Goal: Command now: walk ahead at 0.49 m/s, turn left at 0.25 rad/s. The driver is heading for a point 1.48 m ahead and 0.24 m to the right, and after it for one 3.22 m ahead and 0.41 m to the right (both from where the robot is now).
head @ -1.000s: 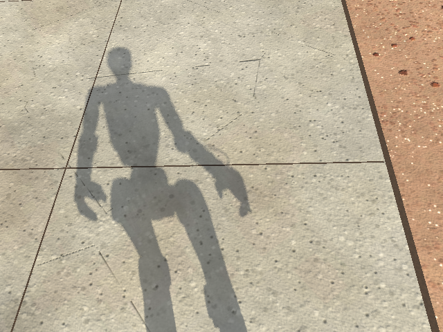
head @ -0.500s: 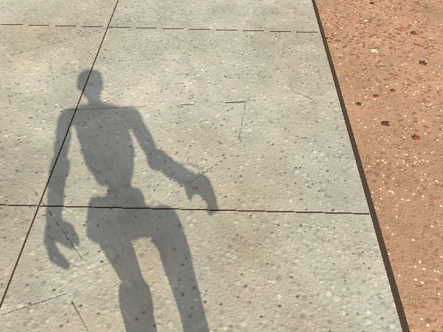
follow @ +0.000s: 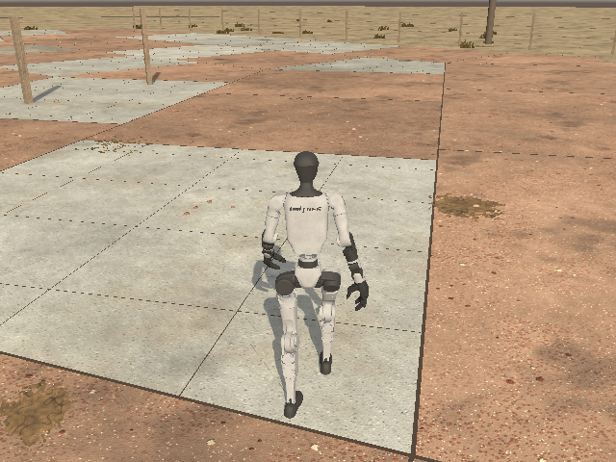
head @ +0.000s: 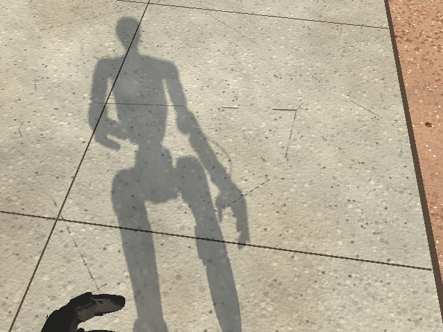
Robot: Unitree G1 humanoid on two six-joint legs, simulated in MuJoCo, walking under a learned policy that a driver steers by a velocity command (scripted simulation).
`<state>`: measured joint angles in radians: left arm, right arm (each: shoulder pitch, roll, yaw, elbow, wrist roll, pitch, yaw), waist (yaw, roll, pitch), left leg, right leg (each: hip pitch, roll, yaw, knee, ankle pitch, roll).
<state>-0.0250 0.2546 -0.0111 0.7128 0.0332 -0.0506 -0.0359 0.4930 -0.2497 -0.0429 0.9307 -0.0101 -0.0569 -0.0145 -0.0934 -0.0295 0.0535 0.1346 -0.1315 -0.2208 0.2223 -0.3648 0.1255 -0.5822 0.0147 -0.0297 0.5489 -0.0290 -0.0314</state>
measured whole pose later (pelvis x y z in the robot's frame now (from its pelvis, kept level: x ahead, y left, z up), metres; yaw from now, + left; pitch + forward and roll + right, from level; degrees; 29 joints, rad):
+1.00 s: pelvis +0.52 -0.04 +0.01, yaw -23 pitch +2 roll +1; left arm 0.02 0.24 0.02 0.73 0.05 -0.01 -0.07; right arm 0.46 -0.24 -0.03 0.93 -0.02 -0.08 0.00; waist -0.09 -0.02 0.04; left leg 0.07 0.01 0.21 0.25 -0.34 -0.01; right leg -0.54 -0.03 -0.05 0.61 -0.15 -0.08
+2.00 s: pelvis +1.02 -0.16 +0.01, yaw +1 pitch +1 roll +1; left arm 0.12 0.25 0.03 0.80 0.03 -0.02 -0.03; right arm 0.39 -0.25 -0.05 0.90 -0.01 -0.07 0.00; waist -0.05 -0.05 0.04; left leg 0.06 -0.14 -0.04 0.18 -0.25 0.12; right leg -0.65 -0.10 -0.03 0.72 -0.01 -0.01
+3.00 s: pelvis +1.41 -0.22 +0.01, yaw -9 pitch +0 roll -1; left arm 0.16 0.26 0.03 0.85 0.02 0.05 0.04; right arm 0.25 -0.26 -0.06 0.85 -0.02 0.03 0.00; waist -0.04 0.00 0.06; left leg -0.35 -0.11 -0.11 0.40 -0.05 0.07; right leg -0.38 0.04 0.07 0.81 -0.44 0.02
